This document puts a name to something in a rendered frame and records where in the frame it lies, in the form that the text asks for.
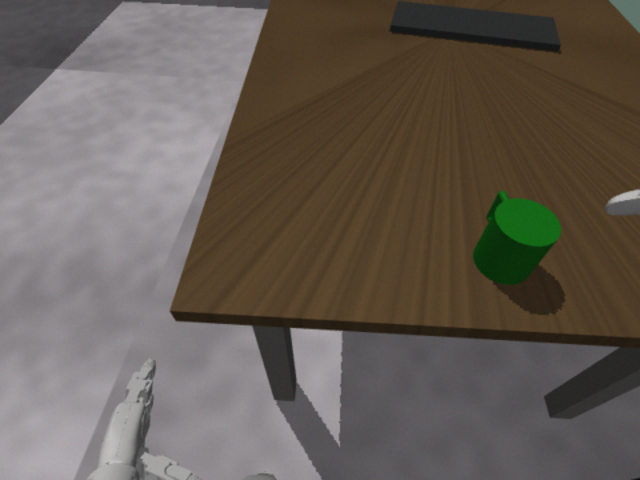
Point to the table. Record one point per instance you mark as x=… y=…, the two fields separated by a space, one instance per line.
x=360 y=165

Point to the right robot hand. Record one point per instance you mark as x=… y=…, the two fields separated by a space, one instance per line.
x=627 y=203

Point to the left robot hand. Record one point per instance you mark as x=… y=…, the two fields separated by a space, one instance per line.
x=124 y=438

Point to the left robot arm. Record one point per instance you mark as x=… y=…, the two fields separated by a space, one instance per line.
x=115 y=472

